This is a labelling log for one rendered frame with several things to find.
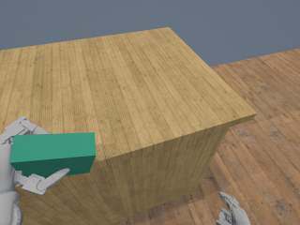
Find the right robot hand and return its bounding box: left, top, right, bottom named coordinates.
left=216, top=191, right=251, bottom=225

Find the table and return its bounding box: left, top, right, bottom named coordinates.
left=0, top=27, right=257, bottom=225

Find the left robot forearm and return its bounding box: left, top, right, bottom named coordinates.
left=0, top=191, right=23, bottom=225

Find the left robot hand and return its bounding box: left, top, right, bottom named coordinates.
left=0, top=116, right=70, bottom=196

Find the sponge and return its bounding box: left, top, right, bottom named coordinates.
left=9, top=132, right=97, bottom=178

